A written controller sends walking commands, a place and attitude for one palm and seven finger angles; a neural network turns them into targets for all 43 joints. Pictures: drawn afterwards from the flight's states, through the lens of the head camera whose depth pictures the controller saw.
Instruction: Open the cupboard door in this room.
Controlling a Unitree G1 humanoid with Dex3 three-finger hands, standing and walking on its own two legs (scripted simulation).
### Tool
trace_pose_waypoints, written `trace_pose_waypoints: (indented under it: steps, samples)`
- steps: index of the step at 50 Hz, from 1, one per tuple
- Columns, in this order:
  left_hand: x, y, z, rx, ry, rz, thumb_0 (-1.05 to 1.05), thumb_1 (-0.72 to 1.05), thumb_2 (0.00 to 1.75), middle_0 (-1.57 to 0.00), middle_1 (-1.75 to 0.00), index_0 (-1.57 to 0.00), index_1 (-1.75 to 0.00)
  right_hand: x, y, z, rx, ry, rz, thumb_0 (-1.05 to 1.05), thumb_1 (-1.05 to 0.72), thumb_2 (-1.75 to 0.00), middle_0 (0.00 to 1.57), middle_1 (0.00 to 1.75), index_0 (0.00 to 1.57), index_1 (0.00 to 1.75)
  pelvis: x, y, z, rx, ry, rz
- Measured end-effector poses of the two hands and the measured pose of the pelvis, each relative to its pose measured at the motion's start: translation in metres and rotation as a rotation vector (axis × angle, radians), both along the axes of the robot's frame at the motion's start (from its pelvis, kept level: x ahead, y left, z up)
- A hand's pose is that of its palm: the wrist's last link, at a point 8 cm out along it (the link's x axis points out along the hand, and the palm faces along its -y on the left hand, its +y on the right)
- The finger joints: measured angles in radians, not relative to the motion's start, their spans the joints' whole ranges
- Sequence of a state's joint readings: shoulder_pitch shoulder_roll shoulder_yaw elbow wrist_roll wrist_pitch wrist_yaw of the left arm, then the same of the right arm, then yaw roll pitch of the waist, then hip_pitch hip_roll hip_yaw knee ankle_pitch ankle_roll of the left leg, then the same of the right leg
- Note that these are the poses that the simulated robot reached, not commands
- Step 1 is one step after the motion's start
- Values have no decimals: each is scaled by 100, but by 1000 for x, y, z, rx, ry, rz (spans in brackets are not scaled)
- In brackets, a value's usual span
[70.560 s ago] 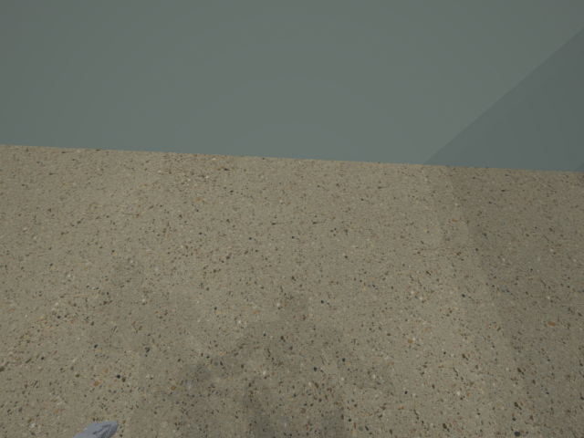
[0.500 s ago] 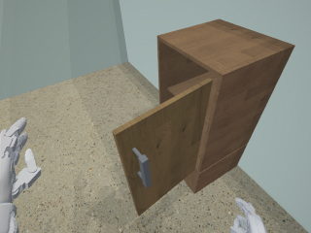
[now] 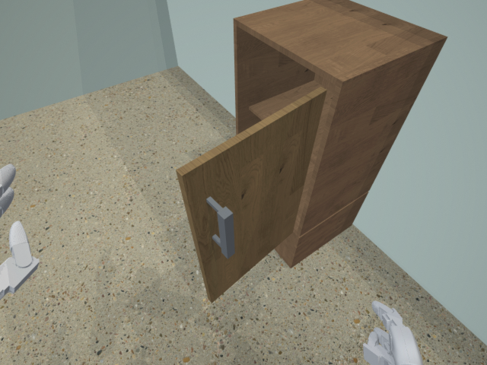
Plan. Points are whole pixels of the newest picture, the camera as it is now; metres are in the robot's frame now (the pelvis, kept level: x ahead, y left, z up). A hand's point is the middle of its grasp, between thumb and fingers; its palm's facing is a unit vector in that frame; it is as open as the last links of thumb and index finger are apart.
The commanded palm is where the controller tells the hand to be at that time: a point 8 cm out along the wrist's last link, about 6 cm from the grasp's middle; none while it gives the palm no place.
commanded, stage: step back with the hand held close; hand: left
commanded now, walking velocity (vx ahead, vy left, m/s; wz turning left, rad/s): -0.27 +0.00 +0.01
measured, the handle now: (220, 228) +0.38 +0.08 -0.04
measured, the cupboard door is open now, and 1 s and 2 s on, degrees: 98 98 98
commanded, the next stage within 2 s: stop stepping back and stand still in 0.70 s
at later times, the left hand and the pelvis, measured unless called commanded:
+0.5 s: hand out of the picture +0.12 +0.27 +0.16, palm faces +0.50 -0.75 -0.44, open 7.4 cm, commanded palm +0.05 +0.31 +0.18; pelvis -0.07 +0.00 -0.02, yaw +4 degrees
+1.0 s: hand out of the picture +0.04 +0.22 +0.16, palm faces +0.30 -0.81 -0.51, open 7.4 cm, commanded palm -0.01 +0.27 +0.18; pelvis -0.16 -0.02 -0.01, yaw -2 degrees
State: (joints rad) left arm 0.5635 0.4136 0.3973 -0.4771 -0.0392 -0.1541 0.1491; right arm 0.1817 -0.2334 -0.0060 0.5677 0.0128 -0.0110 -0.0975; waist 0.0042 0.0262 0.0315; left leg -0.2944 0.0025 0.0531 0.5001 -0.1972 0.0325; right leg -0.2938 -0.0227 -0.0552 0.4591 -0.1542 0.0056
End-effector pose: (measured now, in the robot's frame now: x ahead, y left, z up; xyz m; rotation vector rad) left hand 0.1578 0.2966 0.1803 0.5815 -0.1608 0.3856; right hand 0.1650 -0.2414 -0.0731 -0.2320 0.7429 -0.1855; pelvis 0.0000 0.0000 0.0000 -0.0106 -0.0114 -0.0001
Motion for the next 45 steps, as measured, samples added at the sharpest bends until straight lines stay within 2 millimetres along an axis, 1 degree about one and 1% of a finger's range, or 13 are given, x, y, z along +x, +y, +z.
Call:
trace_pose_waypoints:
  steps: [8,12,18,22,25,28,30,34,37,40,42,44,45]
  samples:
    - [-28,7,-5,3,-50,-1,1,89,90,-21,-30,-21,-30,-28,8,-1,-21,-5,23,1,-90,-90,21,30,20,30,-24,6,-6,-19,0,13]
    - [-41,11,-3,22,-76,8,1,89,90,-21,-30,-21,-30,-40,12,-4,-32,1,37,1,-90,-90,21,30,20,30,-34,7,-8,-24,-4,34]
    - [-66,13,3,84,-122,41,1,89,90,-21,-30,-21,-30,-47,15,-12,-22,-11,83,1,-90,-90,21,30,20,31,-47,1,-16,-16,-18,68]
    - [-80,10,1,51,-139,51,1,89,90,-21,-30,-21,-30,-50,15,-14,-14,-8,102,1,-90,-90,21,30,20,31,-59,-1,-17,-17,-14,69]
    - [-87,9,-4,10,-153,33,1,89,90,-21,-30,-21,-30,-57,15,-12,-29,9,103,1,-90,-90,21,30,20,31,-68,3,-17,-16,-5,74]
    - [-94,14,-6,8,-157,9,1,89,90,-21,-30,-21,-30,-65,18,-9,-56,10,96,1,-90,-90,21,30,20,30,-80,8,-18,-24,3,83]
    - [-100,19,-4,36,-143,7,1,89,90,-21,-30,-21,-30,-72,21,-6,-59,1,91,1,-90,-90,21,30,20,30,-89,9,-15,-40,3,85]
    - [-114,26,9,52,-150,28,1,89,90,-21,-30,-21,-30,-87,30,2,-31,-4,101,1,-90,-90,21,30,20,30,-100,6,-6,-64,26,67]
    - [-122,21,11,10,-161,29,1,89,90,-21,-30,-21,-30,-99,34,6,-10,-7,119,1,-90,-90,21,30,20,30,-109,3,0,-67,53,38]
    - [-126,6,9,-30,-154,-5,1,89,90,-21,-30,-21,-30,-111,33,7,5,-13,135,1,-90,-90,21,30,20,31,-123,-4,2,-62,76,21]
    - [-129,-6,7,-30,-141,-47,1,90,90,-21,-30,-20,-30,-120,29,4,16,-20,136,1,-90,-90,21,30,20,31,-136,-10,-1,-49,87,8]
    - [-135,-20,3,9,-123,-103,1,90,90,-21,-30,-20,-30,-130,20,-1,26,-37,125,1,-90,-90,21,30,21,31,-151,-19,-9,-17,90,-19]
    - [-137,-26,2,13,-108,-127,1,90,90,-21,-30,-20,-30,-138,15,-3,25,-34,112,1,-90,-90,21,30,21,31,-158,-20,-10,-28,80,-21]
